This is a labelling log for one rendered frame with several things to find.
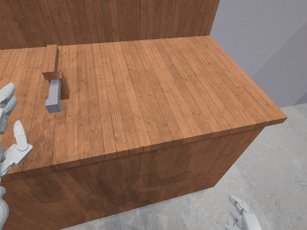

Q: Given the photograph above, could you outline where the tap lever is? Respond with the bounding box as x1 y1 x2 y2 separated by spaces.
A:
45 79 61 113

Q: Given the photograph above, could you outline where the robot left forearm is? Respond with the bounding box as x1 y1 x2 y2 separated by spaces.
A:
0 186 10 230

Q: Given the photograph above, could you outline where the counter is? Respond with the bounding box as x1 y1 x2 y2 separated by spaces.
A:
0 0 288 230

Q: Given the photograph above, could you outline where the left robot hand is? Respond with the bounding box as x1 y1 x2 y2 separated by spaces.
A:
0 82 33 184

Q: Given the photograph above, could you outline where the right robot hand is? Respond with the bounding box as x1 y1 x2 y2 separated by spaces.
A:
225 195 262 230

